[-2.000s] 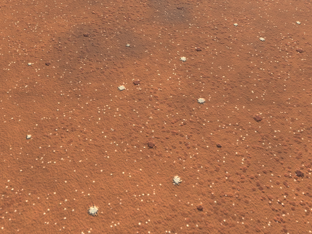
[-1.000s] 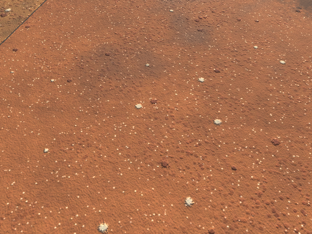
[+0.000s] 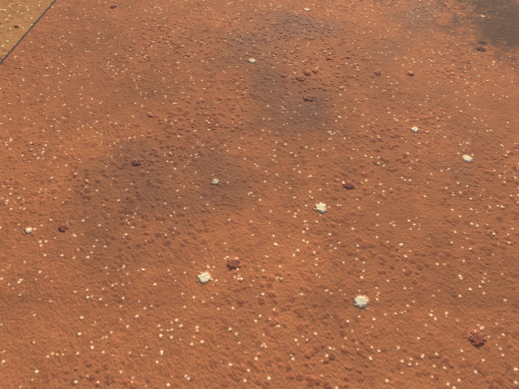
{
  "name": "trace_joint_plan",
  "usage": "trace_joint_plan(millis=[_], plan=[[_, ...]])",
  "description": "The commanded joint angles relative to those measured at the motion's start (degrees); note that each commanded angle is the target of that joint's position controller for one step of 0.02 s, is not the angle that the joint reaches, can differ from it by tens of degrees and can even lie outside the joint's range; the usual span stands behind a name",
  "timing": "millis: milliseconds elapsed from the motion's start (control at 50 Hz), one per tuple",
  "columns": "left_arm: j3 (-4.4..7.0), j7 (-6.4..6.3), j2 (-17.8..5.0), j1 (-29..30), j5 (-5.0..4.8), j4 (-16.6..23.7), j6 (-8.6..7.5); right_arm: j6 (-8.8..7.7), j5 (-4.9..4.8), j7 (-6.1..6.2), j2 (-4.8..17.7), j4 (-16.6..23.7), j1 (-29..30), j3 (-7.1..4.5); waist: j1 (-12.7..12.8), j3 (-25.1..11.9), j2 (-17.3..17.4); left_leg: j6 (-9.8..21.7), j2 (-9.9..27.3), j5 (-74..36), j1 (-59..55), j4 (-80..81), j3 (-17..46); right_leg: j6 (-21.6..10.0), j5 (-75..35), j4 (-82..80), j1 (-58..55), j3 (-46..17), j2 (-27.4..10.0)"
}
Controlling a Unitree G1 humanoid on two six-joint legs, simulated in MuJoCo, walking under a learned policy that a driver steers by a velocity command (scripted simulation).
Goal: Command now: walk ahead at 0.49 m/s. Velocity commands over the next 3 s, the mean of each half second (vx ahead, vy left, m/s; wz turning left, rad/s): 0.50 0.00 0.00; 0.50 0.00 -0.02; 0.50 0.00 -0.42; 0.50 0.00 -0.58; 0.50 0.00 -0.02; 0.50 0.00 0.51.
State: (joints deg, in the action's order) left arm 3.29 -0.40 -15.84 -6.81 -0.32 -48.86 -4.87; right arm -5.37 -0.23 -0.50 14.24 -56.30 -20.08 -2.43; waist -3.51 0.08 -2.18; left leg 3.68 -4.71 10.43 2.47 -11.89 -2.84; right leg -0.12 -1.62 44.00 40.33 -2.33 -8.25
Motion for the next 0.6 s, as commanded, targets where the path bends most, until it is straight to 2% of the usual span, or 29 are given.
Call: trace_joint_plan(millis=[20,80,120,140,160,180,200,220,240,260,280,300,320,340,360,400,460,540,600], plan=[[-0.38,0.88,-1.34,5.51,-0.34,4.16,-0.77,-0.65,-0.68,0.77,9.67,2.66,0.62,-1.71,0.14,4.55,3.99,8.29,14.91,-7.62,6.8,6.8,6.89,0.37,-6.57,-8.33,-5.08,2.17,2.03],[-0.55,1.92,-2.16,9.48,-0.7,6.35,-0.99,0.35,-1.04,0.88,9.95,1.03,-2.55,-1.9,-0.71,5.29,3.92,7.75,17.79,-8.89,-1.04,3.56,7.59,-0.8,-2.95,-12.6,-2.72,1.34,2.65],[-0.31,2.52,-3.38,9.55,-0.72,7.28,-1.24,1.13,-1.04,0.99,10.56,0.65,-2.83,-2.23,0.25,4.55,4.67,6.84,19.59,-12.73,-5.28,0.48,8.3,-2.24,1.99,-14.44,-3.7,1.47,3.37],[0.01,2.68,-4.3,7.91,-0.77,7.17,-1.36,1.5,-0.97,1.02,11.0,0.75,-2.29,-2.39,1.46,3.39,5.59,6.24,19.83,-17.95,-6.43,-1.91,8.22,-3.03,4.53,-14.95,-6.71,2.27,4.31],[0.76,2.66,-5.77,3.65,-0.76,6.29,-1.48,1.86,-0.85,1.01,11.35,1.04,-1.08,-2.44,4.19,0.65,6.37,5.33,18.78,-27.91,-6.53,-7.33,7.04,-4.19,6.05,-15.86,-13.34,3.98,6.17],[2.24,2.32,-8.4,-5.78,-0.72,3.47,-1.48,2.23,-0.47,0.99,10.17,1.37,-0.69,-1.94,8.53,-5.23,5.79,3.83,15.62,-34.41,-3.79,-18.39,4.64,-6.01,5.53,-16.16,-26.07,5.13,7.61],[3.54,1.78,-12.95,-16.94,-0.06,1.25,-1.31,2.17,0.68,1.06,7.91,2.96,-1.53,-0.82,11.91,-14.65,0.11,1.79,11.98,-21.77,7.78,-36.63,1.82,-9.79,4.02,-13.97,-44.6,-5.79,-2.19],[4.32,2.16,-16.54,-20.38,-0.01,-0.53,-0.89,0.81,0.38,0.31,-0.18,2.79,-9.18,1.39,7.81,-21.75,-15.84,-1.89,0.82,16.02,31.29,-56.19,2.2,-18.62,17.7,-21.18,-63.75,-33.81,-14.18],[2.6,2.19,-10.4,-19.93,-0.15,0.18,-0.97,-0.58,-0.99,0.1,6.13,2.17,-5.64,0.08,9.97,-20.67,-9.98,-0.83,2.93,22.07,37.64,-63.11,10.4,-16.89,23.23,-26.25,-63.01,-38.92,-13.63],[1.83,1.95,-8.32,-14.81,-0.09,1.12,-1.16,-1.47,-2.42,-0.09,9.47,4.14,0.24,-0.86,9.27,-12.24,-6.99,0.19,5.9,17.28,41.27,-64.03,9.55,-14.43,20.17,-27.05,-55.83,-30.31,-12.03],[1.42,1.86,-7.38,-10.02,0.2,2.22,-1.23,-1.75,-2.27,0.27,9.2,4.84,3.5,-0.79,7.55,-7.64,-2.08,0.19,9.03,11.87,39.51,-61.75,7.73,-13.52,12.93,-28.36,-47.44,-23.5,-10.09],[1.13,2.0,-6.14,-7.27,0.63,2.53,-1.35,-1.57,-1.29,0.54,8.62,5.02,5.06,-1.05,6.01,-4.32,-0.1,-0.15,10.87,8.53,37.38,-58.33,7.31,-13.28,7.31,-30.08,-40.58,-18.79,-8.31],[0.72,2.12,-4.81,-6.08,1.13,2.51,-1.6,-0.9,-0.94,0.56,7.79,4.83,4.16,-1.22,4.1,-3.7,-1.18,-0.25,12.47,6.31,33.69,-56.01,7.76,-12.69,4.5,-31.7,-36.58,-15.36,-6.59],[0.62,2.29,-4.2,-5.85,1.01,2.22,-1.72,-0.16,-0.92,0.57,6.49,4.46,3.16,-1.12,3.19,-3.21,-1.57,-0.58,12.78,5.34,31.86,-54.28,7.56,-12.82,3.67,-33.39,-34.53,-13.24,-5.53],[0.7,2.31,-4.48,-6.36,0.71,1.78,-1.92,0.47,-0.86,0.63,5.39,4.29,2.73,-0.98,2.66,-2.58,-1.56,-1.02,13.02,4.8,31.45,-52.62,7.11,-13.21,2.27,-34.6,-33.1,-11.39,-5.13],[1.11,1.92,-5.96,-7.76,0.49,0.81,-2.08,1.22,-0.42,0.77,4.88,5.21,5.22,-0.93,2.49,-0.47,-0.9,-2.15,13.53,1.65,34.09,-48.21,6.61,-13.81,-0.37,-36.52,-31.87,-8.62,-5.0],[1.37,1.0,-6.79,-10.34,0.35,-0.53,-1.47,1.14,0.11,0.64,4.69,7.18,11.28,-0.96,3.82,1.44,-0.4,-3.49,13.41,-7.32,37.75,-38.12,6.05,-13.07,-1.04,-37.91,-33.04,-5.1,-3.95],[1.45,0.36,-7.5,-13.61,-0.18,-2.23,-1.01,0.5,-0.25,-0.06,3.55,9.18,19.27,-0.39,6.33,3.19,-0.89,-3.58,10.82,-16.89,34.11,-24.95,3.35,-11.17,0.61,-38.54,-33.16,-0.65,-1.92],[1.65,0.25,-7.82,-16.61,-0.52,-4.13,-0.37,0.19,-0.68,-0.8,3.78,10.79,23.78,-0.16,7.63,4.56,-0.98,-2.91,9.88,-16.28,34.87,-20.47,3.31,-11.07,0.68,-37.04,-38.23,-0.74,-3.99]])
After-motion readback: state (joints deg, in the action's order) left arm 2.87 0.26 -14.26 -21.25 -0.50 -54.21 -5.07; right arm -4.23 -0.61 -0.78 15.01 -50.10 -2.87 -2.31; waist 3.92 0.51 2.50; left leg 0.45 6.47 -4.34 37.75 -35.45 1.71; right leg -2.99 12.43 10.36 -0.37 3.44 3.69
